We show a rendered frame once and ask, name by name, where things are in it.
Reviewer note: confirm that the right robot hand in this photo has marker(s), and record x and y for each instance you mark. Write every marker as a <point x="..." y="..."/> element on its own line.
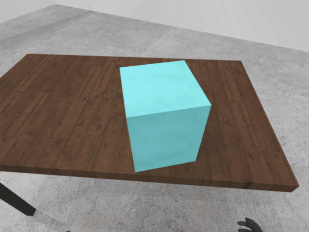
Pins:
<point x="251" y="224"/>

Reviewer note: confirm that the table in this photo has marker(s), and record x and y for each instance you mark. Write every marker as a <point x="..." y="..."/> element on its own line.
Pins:
<point x="65" y="115"/>

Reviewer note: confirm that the carton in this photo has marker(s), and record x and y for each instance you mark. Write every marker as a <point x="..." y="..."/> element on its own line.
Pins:
<point x="166" y="113"/>

